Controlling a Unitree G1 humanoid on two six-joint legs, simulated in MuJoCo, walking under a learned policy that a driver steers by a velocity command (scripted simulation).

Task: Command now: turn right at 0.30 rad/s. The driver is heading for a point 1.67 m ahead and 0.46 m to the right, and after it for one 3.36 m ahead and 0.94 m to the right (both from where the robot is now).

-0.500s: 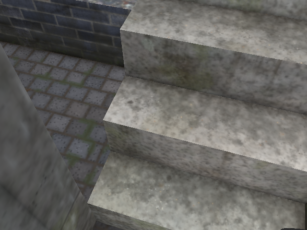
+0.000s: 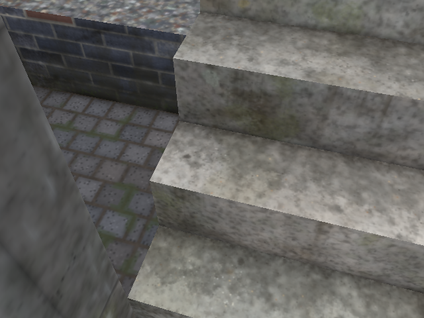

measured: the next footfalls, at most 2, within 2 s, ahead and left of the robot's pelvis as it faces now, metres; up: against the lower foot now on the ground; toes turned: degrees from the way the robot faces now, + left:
left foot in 0.28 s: +0.02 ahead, +0.11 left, +0.00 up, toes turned -11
right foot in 0.74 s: -0.05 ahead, -0.09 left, +0.00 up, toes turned -26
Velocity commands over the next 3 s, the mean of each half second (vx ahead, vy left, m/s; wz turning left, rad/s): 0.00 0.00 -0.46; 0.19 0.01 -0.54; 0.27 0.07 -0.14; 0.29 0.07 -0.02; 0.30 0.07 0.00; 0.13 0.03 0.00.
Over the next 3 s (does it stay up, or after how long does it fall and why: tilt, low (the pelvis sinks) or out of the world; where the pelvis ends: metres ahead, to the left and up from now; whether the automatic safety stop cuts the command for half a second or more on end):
stays up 0.10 -0.03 0.02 its command is cut before an obstacle after 0.9 s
